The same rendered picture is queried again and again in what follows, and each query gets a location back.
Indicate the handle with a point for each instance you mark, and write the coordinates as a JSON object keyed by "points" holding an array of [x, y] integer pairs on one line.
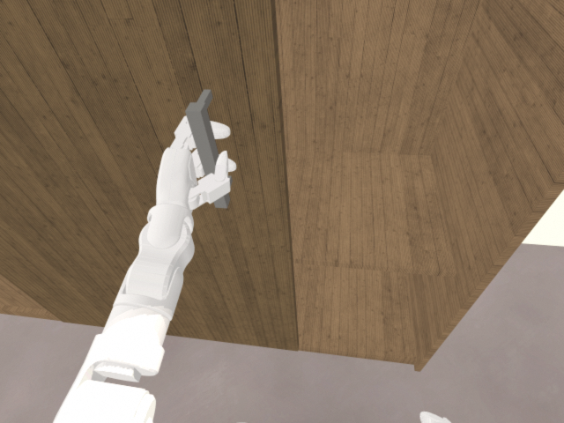
{"points": [[201, 129]]}

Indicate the robot left forearm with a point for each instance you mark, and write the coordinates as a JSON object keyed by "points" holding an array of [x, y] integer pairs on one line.
{"points": [[131, 343]]}

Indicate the wardrobe door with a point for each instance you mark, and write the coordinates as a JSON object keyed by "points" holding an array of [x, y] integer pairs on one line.
{"points": [[13, 296], [91, 93]]}

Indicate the robot left upper arm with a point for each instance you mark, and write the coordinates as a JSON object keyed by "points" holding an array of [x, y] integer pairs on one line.
{"points": [[103, 402]]}

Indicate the left robot hand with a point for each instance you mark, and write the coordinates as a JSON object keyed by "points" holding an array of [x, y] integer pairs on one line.
{"points": [[179, 170]]}

